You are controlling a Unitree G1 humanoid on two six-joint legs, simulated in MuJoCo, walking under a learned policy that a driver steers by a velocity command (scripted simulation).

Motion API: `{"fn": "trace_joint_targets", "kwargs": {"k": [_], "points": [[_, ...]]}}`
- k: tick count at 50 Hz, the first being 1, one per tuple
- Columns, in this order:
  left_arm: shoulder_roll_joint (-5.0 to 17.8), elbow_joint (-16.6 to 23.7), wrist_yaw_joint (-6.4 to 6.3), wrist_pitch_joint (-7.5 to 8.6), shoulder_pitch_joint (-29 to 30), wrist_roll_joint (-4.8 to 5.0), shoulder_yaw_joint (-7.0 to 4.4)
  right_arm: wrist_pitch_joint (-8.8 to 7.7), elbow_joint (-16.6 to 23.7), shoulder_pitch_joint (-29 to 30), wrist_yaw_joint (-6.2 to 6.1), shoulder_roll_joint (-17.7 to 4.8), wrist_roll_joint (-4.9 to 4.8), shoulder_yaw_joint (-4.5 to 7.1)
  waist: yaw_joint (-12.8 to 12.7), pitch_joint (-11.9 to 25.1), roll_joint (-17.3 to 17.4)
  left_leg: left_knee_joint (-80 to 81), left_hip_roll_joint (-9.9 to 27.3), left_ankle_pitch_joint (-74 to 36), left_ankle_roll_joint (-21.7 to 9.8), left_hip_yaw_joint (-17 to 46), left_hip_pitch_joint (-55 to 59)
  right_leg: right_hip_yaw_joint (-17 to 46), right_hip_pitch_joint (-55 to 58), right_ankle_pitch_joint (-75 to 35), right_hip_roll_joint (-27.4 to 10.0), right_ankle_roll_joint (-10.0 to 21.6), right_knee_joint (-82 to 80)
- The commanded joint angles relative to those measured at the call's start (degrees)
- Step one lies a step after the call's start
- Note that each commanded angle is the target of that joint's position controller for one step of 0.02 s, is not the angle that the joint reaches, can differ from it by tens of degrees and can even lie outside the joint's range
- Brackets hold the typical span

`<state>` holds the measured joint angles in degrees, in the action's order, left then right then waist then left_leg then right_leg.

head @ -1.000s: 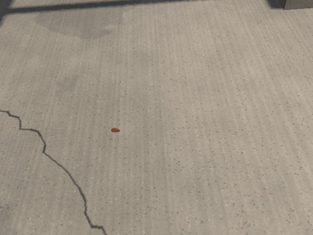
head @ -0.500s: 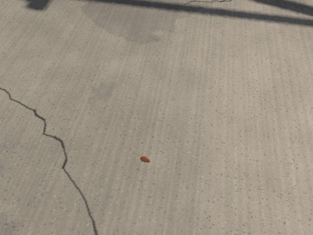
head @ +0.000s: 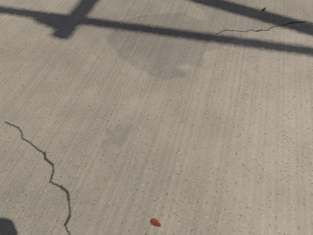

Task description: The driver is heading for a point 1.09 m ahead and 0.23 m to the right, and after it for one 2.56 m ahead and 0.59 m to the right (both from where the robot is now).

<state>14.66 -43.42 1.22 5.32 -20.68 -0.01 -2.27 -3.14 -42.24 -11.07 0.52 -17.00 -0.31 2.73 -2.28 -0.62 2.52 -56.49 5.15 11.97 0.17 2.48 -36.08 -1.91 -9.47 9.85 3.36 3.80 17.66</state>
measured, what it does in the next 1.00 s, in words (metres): walks ahead, turning right: left foot, then right foot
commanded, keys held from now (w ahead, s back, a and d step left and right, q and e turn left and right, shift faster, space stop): w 0.18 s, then w+e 0.82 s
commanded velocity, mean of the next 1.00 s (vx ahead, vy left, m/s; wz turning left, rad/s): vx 0.50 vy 0.00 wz -0.34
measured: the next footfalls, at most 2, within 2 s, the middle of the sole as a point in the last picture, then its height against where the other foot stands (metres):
left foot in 0.28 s outside the picture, level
right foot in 0.82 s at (208, 218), level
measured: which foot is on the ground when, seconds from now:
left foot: up 0.00-0.26, down 0.28-0.82, up 0.84-1.00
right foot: down 0.00-0.28, up 0.30-0.80, down 0.82-1.00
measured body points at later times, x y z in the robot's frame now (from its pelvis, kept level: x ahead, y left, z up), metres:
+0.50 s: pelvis +0.27 +0.06 +0.00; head +0.30 +0.07 +0.45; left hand +0.41 +0.33 -0.12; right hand +0.33 -0.22 -0.11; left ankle +0.29 +0.15 -0.75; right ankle +0.28 -0.10 -0.66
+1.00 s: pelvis +0.53 -0.05 -0.01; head +0.56 -0.08 +0.44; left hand +0.73 +0.17 -0.11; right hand +0.56 -0.36 -0.11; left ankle +0.58 +0.11 -0.66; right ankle +0.53 -0.13 -0.75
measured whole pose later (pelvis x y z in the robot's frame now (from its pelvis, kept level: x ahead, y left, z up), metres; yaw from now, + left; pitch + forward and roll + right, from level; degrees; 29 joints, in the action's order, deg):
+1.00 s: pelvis +0.53 -0.05 -0.01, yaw -24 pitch +1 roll +0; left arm 16.2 -40.0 1.3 2.6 -16.3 0.4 -4.2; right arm -6.1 -43.9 -8.3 0.3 -17.3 0.0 3.2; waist -1.4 -3.4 1.2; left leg -63.8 4.8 19.1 0.9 2.8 -30.4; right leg 1.1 -16.2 9.4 5.7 5.9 24.7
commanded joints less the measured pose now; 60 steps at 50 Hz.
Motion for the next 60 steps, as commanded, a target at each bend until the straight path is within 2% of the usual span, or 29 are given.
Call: {"fn": "trace_joint_targets", "kwargs": {"k": [1,6,9,11,12,13,14,15,16,17,19,21,24,30,35,38,39,40,41,42,43,44,45,46,48,50,52,55,60], "points": [[9.56,3.18,-0.62,0.63,2.35,0.33,-2.47,-0.74,3.78,2.83,0.08,-1.9,0.23,0.31,0.86,-0.41,-6.06,9.41,1.24,-9.22,1.12,0.12,-2.8,9.67,1.84,-13.56,-14.2,8.92,-9.7],[10.86,-0.07,-0.97,-0.32,-2.3,1.04,-2.82,-1.69,6.03,11.64,1.16,-1.26,-0.44,-0.04,-2.57,-2.36,-6.16,22.41,-1.16,-17.44,0.56,-1.64,0.67,7.16,4.7,-12.04,-14.6,7.64,-8.81],[11.37,-1.65,-1.27,-1.25,-3.26,1.31,-3.15,-2.15,7.49,14.1,2.06,-2.13,-0.68,0.23,-2.3,-3.3,-6.64,25.98,-1.73,-13.34,-1.34,-1.14,-0.37,8.25,10.19,-14.46,-17.25,6.86,-6.16],[11.91,-2.28,-1.59,-1.89,-3.03,1.44,-3.4,-2.57,7.48,12.41,2.29,-3.42,-0.47,0.79,-0.47,-2.29,-7.16,27.94,-2.86,-9.2,-2.7,-1.36,4.03,9.74,11.82,-20.13,-17.9,5.87,-2.55],[12.49,-2.19,-1.74,-2.18,-1.76,1.5,-3.52,-2.79,6.51,8.31,2.12,-4.64,-0.28,1.49,2.27,0.01,-7.57,29.45,-4.42,-8.16,-3.66,-2.68,10.55,9.25,11.33,-27.75,-16.85,5.06,2.03],[11.58,-2.01,-1.82,-2.35,-1.11,1.26,-3.07,-2.86,4.13,0.09,1.61,-7.14,-0.05,2.85,6.3,5.42,-6.69,30.13,-4.89,-9.51,-5.22,-3.36,22.9,7.41,8.13,-31.78,-13.88,3.56,11.13],[8.48,-0.46,-1.88,-2.19,-0.69,0.07,-1.76,-2.78,2.34,-10.58,0.85,-11.3,0.83,4.1,10.42,14.51,-1.97,27.13,4.59,-11.67,-8.75,5.95,41.1,5.24,-3.16,-18.99,-10.33,1.33,27.64],[1.57,0.27,-1.59,-1.16,-9.22,0.44,0.25,-2.28,1.26,-13.55,0.77,-15.28,1.04,4.93,6.7,22.47,13.36,31.37,18.46,-0.96,-17.19,31.29,60.69,3.47,-25.99,18.94,-0.82,-2.57,47.89],[7.24,-0.93,-1.44,-0.43,-6.52,1.75,-1.0,-2.04,1.51,-14.25,0.68,-9.7,0.43,3.6,9.41,21.91,9.58,36.51,18.05,8.14,-16.42,36.81,58.34,10.52,-31.78,23.67,-2.56,-2.59,55.12],[10.37,0.78,-1.34,-0.21,-1.07,2.81,-2.11,-2.04,1.4,-10.88,0.43,-7.39,0.22,2.78,9.2,12.95,6.58,38.12,16.35,8.48,-13.85,28.16,51.26,9.88,-35.16,19.0,-5.04,-2.36,56.66],[9.46,1.85,-1.66,-0.6,3.53,1.61,-2.34,-2.29,1.43,-3.9,0.5,-4.43,0.66,1.88,5.79,4.67,2.4,41.87,12.34,0.42,-11.9,16.98,36.8,8.1,-31.9,10.65,-9.15,-2.74,52.23],[7.46,1.02,-1.58,-2.14,0.83,1.81,-2.48,-3.13,0.95,-1.01,0.61,-2.92,1.15,1.69,2.74,2.87,4.26,45.72,10.18,-4.13,-11.34,10.09,29.64,8.45,-26.1,6.98,-11.02,-3.15,49.92],[5.42,1.78,-1.78,-3.77,2.1,1.58,-2.36,-4.07,-0.69,-0.22,0.37,-4.32,1.07,2.36,1.54,-0.02,1.98,48.83,10.31,-10.47,-11.82,3.1,26.36,8.64,-27.66,3.08,-11.64,-4.1,46.92],[3.74,4.54,-0.17,-3.19,11.03,1.27,-1.73,-3.2,-2.89,-2.1,-0.81,-6.84,0.99,3.04,4.25,-2.63,-0.04,49.69,8.34,-15.49,-9.96,-8.33,29.84,5.15,-28.93,-12.45,-10.76,-4.01,29.05],[3.44,8.71,1.55,-3.2,19.18,1.29,-1.31,-1.26,-5.12,-6.49,-1.05,-9.06,-0.25,3.85,7.07,-5.22,-0.63,46.97,11.35,-19.1,-8.95,-11.59,39.22,1.11,-31.31,-9.25,-9.6,-1.72,20.31],[5.52,9.93,2.14,-3.55,17.39,1.14,-2.38,0.0,-5.08,-5.4,-1.4,-11.15,-1.04,4.49,4.25,-2.32,1.8,38.37,11.86,-40.85,-7.09,-14.03,42.92,-3.01,-24.97,-0.98,-5.6,1.24,18.98],[7.06,9.25,2.09,-3.76,13.24,1.17,-3.3,0.46,-4.85,-4.75,-1.62,-11.86,-1.27,4.71,1.58,0.51,2.69,31.6,11.41,-49.45,-6.4,-14.83,42.85,-4.56,-19.16,1.63,-3.25,2.61,18.97],[9.45,7.3,1.7,-3.86,5.19,1.3,-4.82,0.85,-4.56,-3.57,-1.79,-11.82,-1.56,4.6,-3.23,4.63,1.92,20.65,9.62,-51.59,-4.9,-16.34,39.61,-5.4,-8.05,-0.48,-0.54,4.53,15.59],[13.72,4.71,0.64,-4.34,-4.69,1.37,-6.92,0.58,-3.92,-3.91,-2.01,-10.18,-0.82,3.87,-7.68,9.8,-1.94,4.63,7.25,-39.23,-2.31,-16.51,27.54,0.94,9.51,-2.59,-2.32,7.26,13.44],[20.8,4.62,-0.04,-4.1,-3.7,2.0,-7.99,-0.82,-0.59,-9.36,-1.16,-1.16,1.86,1.02,-0.77,13.25,-18.55,-16.59,-3.93,15.35,1.64,-13.59,-0.13,31.95,29.46,3.14,-17.69,17.53,10.02],[17.04,6.84,0.31,-3.03,-5.37,1.43,-6.63,-3.29,0.11,-4.94,-0.32,-4.18,0.0,1.02,-4.11,22.68,-12.67,-24.5,-7.16,22.82,1.27,1.14,-7.51,50.48,33.94,12.37,-23.11,21.84,0.16],[13.38,6.33,0.55,-2.18,-3.46,0.82,-5.51,-4.61,1.94,1.54,0.23,-7.65,-2.4,1.97,-5.41,14.75,-8.93,-23.96,-4.01,17.3,-0.32,2.73,-12.53,42.62,29.36,9.04,-21.63,18.14,-1.56],[11.83,6.47,0.51,-1.73,-0.29,0.96,-5.01,-5.3,2.34,2.55,0.08,-6.89,-2.1,1.6,-3.0,9.56,-5.57,-19.05,-1.5,12.23,-1.28,2.54,-11.18,35.46,21.24,4.49,-19.23,15.96,-1.24],[9.81,7.15,0.39,-1.71,3.96,0.98,-4.34,-5.35,1.5,2.3,-0.32,-6.99,-0.54,1.82,-0.35,5.88,-3.16,-13.75,0.4,9.36,-0.97,2.45,-7.32,29.56,12.89,-1.82,-16.86,14.26,-1.55],[8.2,8.77,-0.09,-1.64,7.59,0.06,-3.62,-3.99,0.97,0.28,-0.28,-7.58,0.47,2.46,2.83,4.08,-4.57,-8.58,1.75,6.24,0.11,2.71,-0.27,24.58,3.66,-9.42,-14.29,13.62,-3.81],[9.4,8.58,-0.66,-1.38,7.22,0.42,-3.91,-2.85,1.16,0.27,-0.36,-5.88,1.06,2.15,3.5,3.1,-3.99,-3.42,1.19,4.02,2.02,1.3,1.35,21.05,-0.99,-14.54,-13.11,13.88,-4.86],[11.02,7.92,-1.44,-1.42,5.62,0.63,-4.39,-2.36,2.44,4.17,-0.52,-4.31,1.26,1.53,2.52,1.37,-4.26,4.66,0.09,-2.25,3.58,0.55,1.2,17.96,-3.78,-15.04,-11.33,12.91,-5.31],[10.47,6.62,-1.98,-1.66,3.56,0.82,-4.15,-2.56,3.22,9.54,0.16,-2.42,0.88,0.53,-0.24,0.57,-6.42,18.35,-1.88,-15.36,3.93,-0.41,5.39,13.7,-5.43,-9.78,-8.6,9.73,-4.97],[10.31,3.44,-1.77,-1.73,-1.26,1.1,-3.98,-3.51,5.14,14.87,1.34,-4.36,-0.02,0.83,-2.78,-1.06,-7.32,26.29,-2.76,-16.93,1.46,0.49,5.39,17.74,1.45,-5.27,-12.56,8.56,-1.54]]}}
Over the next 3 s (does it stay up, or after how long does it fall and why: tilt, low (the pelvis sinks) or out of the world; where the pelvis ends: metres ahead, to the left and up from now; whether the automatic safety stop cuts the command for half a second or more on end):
stays up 1.01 -0.25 -0.01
